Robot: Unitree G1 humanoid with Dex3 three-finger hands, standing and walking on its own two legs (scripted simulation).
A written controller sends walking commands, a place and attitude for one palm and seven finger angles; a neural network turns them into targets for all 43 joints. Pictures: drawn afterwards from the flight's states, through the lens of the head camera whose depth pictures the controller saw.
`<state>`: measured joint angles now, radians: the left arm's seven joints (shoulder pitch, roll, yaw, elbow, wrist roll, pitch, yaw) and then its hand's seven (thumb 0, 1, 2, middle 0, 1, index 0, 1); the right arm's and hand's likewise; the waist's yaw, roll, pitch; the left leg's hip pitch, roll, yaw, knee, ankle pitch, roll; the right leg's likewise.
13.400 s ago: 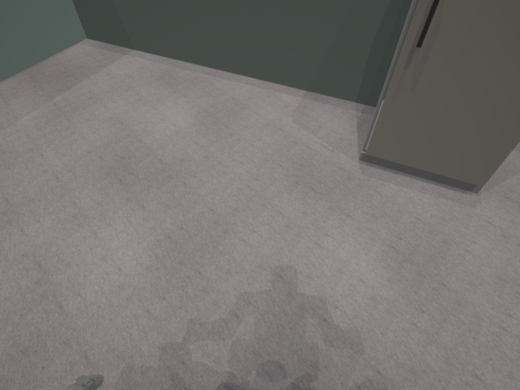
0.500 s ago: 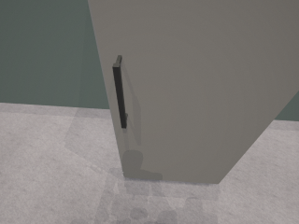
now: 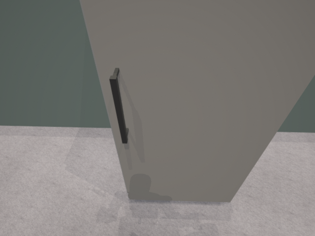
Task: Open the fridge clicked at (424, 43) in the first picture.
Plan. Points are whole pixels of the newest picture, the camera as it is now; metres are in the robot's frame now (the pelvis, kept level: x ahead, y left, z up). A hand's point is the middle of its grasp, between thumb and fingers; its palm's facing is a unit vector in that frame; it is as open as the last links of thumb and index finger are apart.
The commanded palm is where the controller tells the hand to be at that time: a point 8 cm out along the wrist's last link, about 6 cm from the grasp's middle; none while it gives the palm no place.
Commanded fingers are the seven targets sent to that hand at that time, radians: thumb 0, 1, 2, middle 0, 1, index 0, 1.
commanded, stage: look again from close up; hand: left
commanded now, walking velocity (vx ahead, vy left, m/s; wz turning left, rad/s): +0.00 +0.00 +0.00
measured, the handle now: (121, 110) +0.46 +0.14 +0.08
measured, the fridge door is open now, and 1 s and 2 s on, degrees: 0 0 0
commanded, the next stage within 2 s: raise the hand to about handle height in 1.68 s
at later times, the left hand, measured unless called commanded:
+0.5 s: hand out of the picture +0.03 +0.23 -0.15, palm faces -0.02 -0.95 -0.31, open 7.4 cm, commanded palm none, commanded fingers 0.00 0.90 0.90 -0.20 -0.30 -0.20 -0.30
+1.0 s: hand out of the picture +0.01 +0.23 -0.16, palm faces +0.01 -0.96 -0.29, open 7.4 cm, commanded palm none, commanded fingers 0.00 0.90 0.90 -0.20 -0.30 -0.20 -0.30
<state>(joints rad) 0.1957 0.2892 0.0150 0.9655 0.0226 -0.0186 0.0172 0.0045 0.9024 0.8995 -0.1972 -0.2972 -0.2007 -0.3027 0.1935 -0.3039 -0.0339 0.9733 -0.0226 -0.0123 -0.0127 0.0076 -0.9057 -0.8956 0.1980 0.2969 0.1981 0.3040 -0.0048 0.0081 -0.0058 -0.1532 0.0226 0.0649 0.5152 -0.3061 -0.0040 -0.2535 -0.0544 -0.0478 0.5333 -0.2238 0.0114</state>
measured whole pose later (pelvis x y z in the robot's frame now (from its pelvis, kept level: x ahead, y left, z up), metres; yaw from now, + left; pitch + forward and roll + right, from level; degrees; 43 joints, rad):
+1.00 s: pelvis -0.02 +0.00 +0.01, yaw +1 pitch -3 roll +0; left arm 0.23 0.27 0.00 1.09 0.02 -0.01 0.01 0.00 0.90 0.90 -0.20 -0.30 -0.20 -0.30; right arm 0.22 -0.26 -0.01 1.11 -0.01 0.00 0.00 0.01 -0.90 -0.90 0.20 0.30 0.20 0.30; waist 0.01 0.00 0.05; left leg -0.13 0.01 0.05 0.39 -0.21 0.00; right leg -0.21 -0.06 -0.06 0.38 -0.12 0.02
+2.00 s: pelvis -0.02 -0.01 -0.02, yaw +2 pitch +4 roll +1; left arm 0.28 0.25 0.30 0.39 -0.27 -0.48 -0.25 0.01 0.81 0.86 -0.20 -0.35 -0.21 -0.36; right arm 0.24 -0.25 -0.03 0.72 0.00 -0.27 0.00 0.01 -0.90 -0.90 0.20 0.30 0.20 0.30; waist 0.01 -0.03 -0.03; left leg -0.41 0.02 0.03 0.69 -0.34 -0.02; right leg -0.50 -0.07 -0.07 0.70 -0.27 -0.01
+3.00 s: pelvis +0.00 +0.01 -0.03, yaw +3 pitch +5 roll -2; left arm 0.18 0.38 0.41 0.12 -0.37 -0.17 -0.47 0.00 -0.33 0.38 -0.28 -1.08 -0.29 -1.09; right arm 0.25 -0.27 0.05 0.59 0.04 -0.32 -0.09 0.02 -0.90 -0.90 0.20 0.30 0.20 0.30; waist 0.04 0.02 -0.06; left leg -0.49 0.04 0.00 0.86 -0.46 0.00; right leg -0.53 -0.06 -0.09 0.78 -0.34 0.02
